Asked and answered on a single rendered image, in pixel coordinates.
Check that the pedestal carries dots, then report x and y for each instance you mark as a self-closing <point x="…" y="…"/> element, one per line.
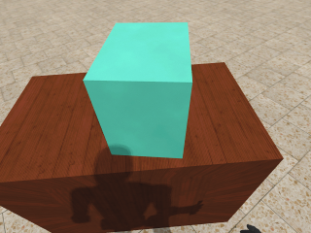
<point x="57" y="171"/>

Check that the carton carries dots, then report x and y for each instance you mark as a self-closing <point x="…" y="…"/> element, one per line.
<point x="140" y="85"/>

